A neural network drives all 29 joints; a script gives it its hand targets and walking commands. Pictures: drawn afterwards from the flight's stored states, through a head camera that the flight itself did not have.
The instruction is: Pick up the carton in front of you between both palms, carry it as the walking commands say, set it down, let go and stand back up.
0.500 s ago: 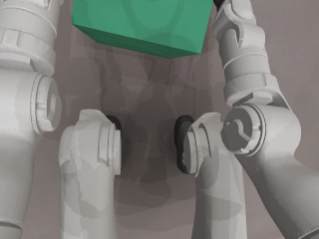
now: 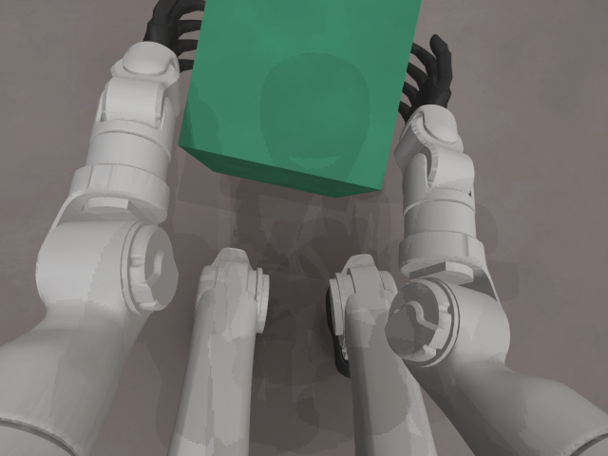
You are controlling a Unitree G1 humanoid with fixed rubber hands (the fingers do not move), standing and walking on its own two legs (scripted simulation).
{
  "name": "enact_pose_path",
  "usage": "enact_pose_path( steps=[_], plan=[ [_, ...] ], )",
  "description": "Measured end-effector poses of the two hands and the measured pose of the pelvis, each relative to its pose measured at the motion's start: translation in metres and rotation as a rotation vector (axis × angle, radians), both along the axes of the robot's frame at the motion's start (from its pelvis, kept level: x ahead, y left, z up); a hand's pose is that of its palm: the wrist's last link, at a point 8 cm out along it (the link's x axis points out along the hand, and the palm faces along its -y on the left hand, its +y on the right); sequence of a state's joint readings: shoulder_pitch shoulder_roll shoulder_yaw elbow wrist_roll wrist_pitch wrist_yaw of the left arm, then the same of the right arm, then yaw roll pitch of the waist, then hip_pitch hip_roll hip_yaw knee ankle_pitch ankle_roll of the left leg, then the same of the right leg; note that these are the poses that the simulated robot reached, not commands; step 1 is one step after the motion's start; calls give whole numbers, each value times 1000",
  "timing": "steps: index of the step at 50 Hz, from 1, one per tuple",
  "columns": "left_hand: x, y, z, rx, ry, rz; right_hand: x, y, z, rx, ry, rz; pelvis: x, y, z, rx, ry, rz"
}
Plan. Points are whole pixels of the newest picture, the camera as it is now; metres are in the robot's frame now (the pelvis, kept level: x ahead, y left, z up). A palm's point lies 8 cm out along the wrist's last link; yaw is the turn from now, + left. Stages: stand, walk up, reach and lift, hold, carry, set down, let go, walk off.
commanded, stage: reach and lift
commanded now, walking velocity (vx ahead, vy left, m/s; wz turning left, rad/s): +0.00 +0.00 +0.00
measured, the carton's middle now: (293, 105) +0.52 +0.04 -0.15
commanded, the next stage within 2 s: none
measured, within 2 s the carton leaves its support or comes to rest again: neither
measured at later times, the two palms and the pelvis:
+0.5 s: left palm (122, 21) +0.48 +0.18 +0.06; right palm (522, 74) +0.48 -0.12 +0.08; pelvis +0.04 +0.00 +0.12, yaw +2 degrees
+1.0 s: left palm out of the picture +0.43 +0.17 +0.22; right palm out of the picture +0.44 -0.13 +0.23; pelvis +0.08 -0.01 +0.25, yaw +3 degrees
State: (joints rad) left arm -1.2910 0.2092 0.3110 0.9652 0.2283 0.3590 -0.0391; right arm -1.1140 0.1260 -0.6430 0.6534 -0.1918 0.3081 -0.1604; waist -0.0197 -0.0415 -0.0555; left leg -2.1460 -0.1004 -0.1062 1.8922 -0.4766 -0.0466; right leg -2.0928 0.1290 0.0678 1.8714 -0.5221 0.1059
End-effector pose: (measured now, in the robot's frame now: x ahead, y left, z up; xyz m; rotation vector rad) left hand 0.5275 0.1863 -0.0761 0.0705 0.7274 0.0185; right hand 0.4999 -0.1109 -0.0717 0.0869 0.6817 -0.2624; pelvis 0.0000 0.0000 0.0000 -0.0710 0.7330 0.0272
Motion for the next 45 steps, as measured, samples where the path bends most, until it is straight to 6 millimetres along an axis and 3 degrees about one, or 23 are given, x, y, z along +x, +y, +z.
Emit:
enact_pose_path(
  steps=[16, 32, 45],
  plan=[
    [-26, -6, 77, -25, -27, 53, -10, -7, 85, -15, -29, 38, 18, -3, 67, 19, 6, 4],
    [-60, -13, 185, -38, -17, 99, -34, -15, 195, -17, -21, 70, 49, -3, 156, 39, -131, 13],
    [-89, -18, 263, -40, -18, 136, -53, -19, 272, -17, -21, 102, 72, -6, 226, 60, -280, 17]
  ],
)
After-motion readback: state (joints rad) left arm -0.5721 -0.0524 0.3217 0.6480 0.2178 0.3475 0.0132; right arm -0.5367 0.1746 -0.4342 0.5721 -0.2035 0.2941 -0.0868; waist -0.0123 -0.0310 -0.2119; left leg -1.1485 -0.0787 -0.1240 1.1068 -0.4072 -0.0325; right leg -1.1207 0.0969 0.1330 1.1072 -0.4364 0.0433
